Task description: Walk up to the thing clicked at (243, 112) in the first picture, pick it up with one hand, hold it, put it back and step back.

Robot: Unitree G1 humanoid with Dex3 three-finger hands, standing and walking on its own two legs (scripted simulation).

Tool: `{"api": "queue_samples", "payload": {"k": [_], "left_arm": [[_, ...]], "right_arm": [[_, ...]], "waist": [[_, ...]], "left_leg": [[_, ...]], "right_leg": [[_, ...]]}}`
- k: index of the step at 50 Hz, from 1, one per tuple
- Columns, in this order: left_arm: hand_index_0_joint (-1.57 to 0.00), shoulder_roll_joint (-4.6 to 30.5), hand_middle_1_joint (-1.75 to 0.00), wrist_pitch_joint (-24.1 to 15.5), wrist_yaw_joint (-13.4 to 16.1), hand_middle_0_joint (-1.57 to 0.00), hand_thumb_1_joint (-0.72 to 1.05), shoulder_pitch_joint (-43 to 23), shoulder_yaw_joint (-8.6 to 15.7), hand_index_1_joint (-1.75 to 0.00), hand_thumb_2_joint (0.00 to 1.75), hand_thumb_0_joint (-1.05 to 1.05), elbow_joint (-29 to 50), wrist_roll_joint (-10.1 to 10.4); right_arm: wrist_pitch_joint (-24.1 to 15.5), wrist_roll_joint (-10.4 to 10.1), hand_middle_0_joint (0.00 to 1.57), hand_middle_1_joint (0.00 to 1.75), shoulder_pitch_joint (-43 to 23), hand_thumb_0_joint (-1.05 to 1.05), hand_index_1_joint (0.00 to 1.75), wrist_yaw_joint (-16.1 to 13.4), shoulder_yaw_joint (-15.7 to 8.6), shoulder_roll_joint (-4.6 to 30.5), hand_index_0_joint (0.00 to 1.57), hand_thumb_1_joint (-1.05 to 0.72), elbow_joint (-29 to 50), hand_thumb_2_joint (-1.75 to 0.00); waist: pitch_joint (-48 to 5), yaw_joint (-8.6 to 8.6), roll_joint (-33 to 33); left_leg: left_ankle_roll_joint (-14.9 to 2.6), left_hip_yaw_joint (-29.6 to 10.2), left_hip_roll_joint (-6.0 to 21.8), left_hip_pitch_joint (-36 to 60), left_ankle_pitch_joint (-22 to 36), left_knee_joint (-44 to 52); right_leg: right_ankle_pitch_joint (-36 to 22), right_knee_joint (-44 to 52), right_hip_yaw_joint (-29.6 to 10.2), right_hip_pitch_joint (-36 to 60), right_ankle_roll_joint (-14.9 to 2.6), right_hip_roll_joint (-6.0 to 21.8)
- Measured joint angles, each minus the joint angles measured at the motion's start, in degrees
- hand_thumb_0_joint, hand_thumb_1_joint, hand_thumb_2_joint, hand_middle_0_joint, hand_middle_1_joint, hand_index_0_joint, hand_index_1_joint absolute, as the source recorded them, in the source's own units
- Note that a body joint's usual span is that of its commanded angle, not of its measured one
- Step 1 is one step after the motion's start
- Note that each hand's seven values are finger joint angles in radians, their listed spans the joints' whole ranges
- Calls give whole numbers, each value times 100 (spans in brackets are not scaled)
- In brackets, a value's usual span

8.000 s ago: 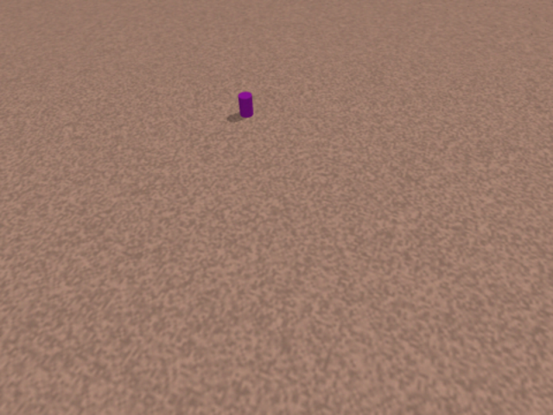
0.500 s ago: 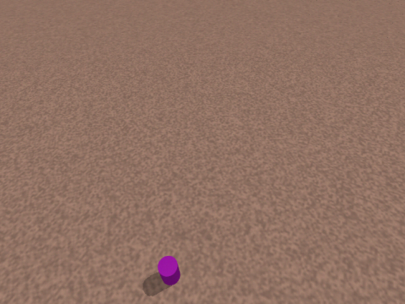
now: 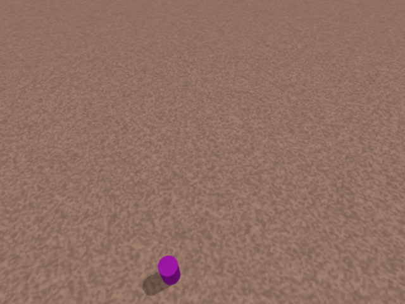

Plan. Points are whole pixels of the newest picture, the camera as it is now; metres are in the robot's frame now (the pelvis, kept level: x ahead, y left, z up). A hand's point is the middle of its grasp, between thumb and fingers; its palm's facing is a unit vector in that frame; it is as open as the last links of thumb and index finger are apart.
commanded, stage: stand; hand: left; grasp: from the side
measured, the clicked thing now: (169, 270) +0.41 +0.19 -0.72
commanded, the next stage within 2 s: go down in 0.22 s
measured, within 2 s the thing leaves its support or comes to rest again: neither
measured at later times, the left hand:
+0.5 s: hand out of the picture +0.14 +0.25 -0.16, palm faces +0.06 -0.94 -0.33, open 9.4 cm
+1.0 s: hand out of the picture +0.15 +0.27 -0.18, palm faces +0.04 -0.93 -0.36, open 16.2 cm
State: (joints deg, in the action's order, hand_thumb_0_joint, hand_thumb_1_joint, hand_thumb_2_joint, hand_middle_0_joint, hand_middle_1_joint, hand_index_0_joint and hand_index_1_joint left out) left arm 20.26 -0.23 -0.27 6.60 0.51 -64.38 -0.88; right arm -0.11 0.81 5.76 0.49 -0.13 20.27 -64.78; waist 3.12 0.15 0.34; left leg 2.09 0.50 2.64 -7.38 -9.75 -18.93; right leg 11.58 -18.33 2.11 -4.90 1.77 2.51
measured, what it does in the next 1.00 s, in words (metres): lowers itself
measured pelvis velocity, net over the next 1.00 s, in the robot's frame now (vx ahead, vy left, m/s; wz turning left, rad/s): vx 0.00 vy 0.01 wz -0.01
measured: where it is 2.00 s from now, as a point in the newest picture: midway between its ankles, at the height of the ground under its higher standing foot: outside the picture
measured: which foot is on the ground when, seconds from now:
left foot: down 0.00-1.00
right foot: down 0.00-1.00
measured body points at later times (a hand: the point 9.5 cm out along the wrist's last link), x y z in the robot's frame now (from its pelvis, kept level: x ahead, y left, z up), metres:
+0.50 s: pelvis -0.01 +0.00 -0.01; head +0.04 +0.00 +0.43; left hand +0.13 +0.30 -0.14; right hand +0.09 -0.28 -0.14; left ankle +0.01 +0.14 -0.75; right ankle -0.02 -0.14 -0.75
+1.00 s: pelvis +0.00 +0.01 -0.06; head +0.06 +0.01 +0.39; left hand +0.15 +0.32 -0.16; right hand +0.14 -0.26 -0.15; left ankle +0.01 +0.14 -0.75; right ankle -0.02 -0.14 -0.75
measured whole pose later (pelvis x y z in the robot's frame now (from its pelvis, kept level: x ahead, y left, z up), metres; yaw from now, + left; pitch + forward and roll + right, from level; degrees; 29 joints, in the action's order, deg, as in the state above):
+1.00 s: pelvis +0.00 +0.01 -0.06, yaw -1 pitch +12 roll -1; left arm 18.8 14.2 -2.4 10.3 11.6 -32.7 -4.0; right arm -6.1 -0.6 13.2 -3.5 -1.9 14.6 -35.8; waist -4.5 -1.7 0.6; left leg 1.8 -0.8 3.6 -40.0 -25.0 -53.0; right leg 26.2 -51.0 1.5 -36.7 2.0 2.2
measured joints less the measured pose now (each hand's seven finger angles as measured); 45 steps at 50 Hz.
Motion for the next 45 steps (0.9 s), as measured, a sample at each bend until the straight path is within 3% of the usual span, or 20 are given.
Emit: {"api": "queue_samples", "payload": {"k": [17,21,25,28,36,45], "left_arm": [[-20,-1,-30,-2,12,-20,90,26,-8,-30,89,0,23,6],[-15,-141,-24,-122,100,-16,83,-268,260,-24,83,1,330,136],[-10,-93,-23,-77,-34,-10,66,-932,711,-22,69,1,177,-122],[-8,-29,-28,58,-116,-7,49,-990,934,-27,61,1,464,-299],[-6,-93,-35,748,-124,-5,2,-548,1079,-33,46,0,1334,-395],[-6,-173,-40,1108,-160,-5,-35,50,1142,-39,41,0,2487,-358]], "right_arm": [[0,-5,20,30,-4,0,30,-12,-7,4,20,-90,16,-90],[-137,-274,20,30,334,0,30,-203,-9,-85,20,-93,982,-91],[-191,-236,20,30,452,0,30,-236,-80,-360,20,-97,1557,-92],[-198,-191,20,30,584,0,30,-210,-132,-538,20,-99,1863,-92],[-246,-197,20,30,880,1,30,-152,-152,-629,20,-95,2409,-91],[-507,-156,20,30,839,1,30,-264,-204,-568,20,-88,2726,-89]], "waist": [[-1,10,9],[9,-12,18],[-33,-54,-71],[-113,-108,-116],[-351,-213,-25],[-636,-177,10]], "left_leg": [[1,11,0,36,-32,-4],[-17,-56,-12,-540,-166,-468],[8,-62,25,-1219,-318,-990],[14,-20,58,-1524,-451,-1284],[-14,12,85,-2044,-790,-1901],[-32,-67,88,-2924,-1319,-2988]], "right_leg": [[33,-11,-9,29,1,2],[201,-502,32,-533,-14,21],[369,-1060,3,-1238,-42,-6],[481,-1356,-57,-1570,-53,-30],[748,-1874,-120,-2065,-18,-43],[1263,-2899,-101,-2889,15,-28]]}}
